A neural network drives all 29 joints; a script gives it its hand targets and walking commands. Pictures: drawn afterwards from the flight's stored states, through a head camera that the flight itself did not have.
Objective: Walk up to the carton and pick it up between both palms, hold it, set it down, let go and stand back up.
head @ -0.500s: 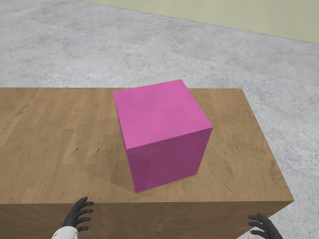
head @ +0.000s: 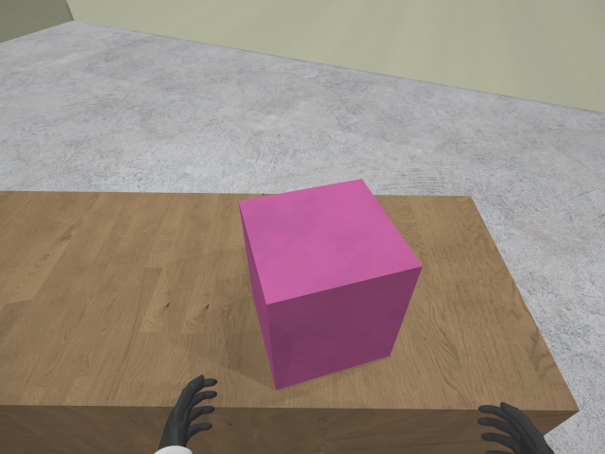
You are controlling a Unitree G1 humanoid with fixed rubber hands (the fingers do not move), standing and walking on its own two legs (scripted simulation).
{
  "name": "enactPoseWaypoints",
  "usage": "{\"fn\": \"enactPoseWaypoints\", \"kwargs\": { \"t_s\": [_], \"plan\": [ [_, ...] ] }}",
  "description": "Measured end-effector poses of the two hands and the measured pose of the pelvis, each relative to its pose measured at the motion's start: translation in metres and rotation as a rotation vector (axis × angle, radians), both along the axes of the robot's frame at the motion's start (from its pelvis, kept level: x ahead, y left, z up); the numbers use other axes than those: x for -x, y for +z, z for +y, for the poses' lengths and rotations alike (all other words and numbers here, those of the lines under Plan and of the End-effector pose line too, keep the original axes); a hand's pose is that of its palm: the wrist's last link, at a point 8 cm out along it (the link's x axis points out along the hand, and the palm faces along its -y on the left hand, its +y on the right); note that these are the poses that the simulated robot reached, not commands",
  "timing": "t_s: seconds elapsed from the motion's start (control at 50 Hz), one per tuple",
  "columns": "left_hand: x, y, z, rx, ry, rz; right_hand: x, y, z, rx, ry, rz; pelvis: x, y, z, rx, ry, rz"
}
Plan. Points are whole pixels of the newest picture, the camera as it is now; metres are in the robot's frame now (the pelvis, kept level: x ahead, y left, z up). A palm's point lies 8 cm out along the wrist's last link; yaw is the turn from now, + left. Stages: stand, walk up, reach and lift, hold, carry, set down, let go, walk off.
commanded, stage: reach and lift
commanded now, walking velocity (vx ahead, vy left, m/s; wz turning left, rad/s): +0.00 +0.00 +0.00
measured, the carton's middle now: (319, 283) +0.40 +0.00 -0.02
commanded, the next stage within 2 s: none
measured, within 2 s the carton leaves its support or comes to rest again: neither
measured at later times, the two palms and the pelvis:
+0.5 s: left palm (203, 448) +0.16 +0.14 -0.04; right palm (546, 447) +0.18 -0.30 -0.05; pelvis -0.01 -0.02 +0.00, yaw +1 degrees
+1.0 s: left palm (214, 403) +0.20 +0.13 +0.00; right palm (542, 395) +0.23 -0.30 -0.02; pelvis -0.01 -0.03 -0.01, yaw -1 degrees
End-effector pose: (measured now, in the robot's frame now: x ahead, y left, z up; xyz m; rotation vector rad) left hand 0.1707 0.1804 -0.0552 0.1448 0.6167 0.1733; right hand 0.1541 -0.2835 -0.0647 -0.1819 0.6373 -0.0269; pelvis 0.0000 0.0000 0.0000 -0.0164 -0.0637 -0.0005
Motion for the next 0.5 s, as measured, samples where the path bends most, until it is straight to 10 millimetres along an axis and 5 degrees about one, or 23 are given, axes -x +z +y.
{"fn": "enactPoseWaypoints", "kwargs": {
  "t_s": [0.5],
  "plan": [
    [0.011,0.016,-0.038,0.036,0.123,-0.190,-0.025,0.010,-0.012,-0.080,0.096,-0.160,0.007,-0.005,-0.025,-0.014,0.010,0.068]
  ]
}}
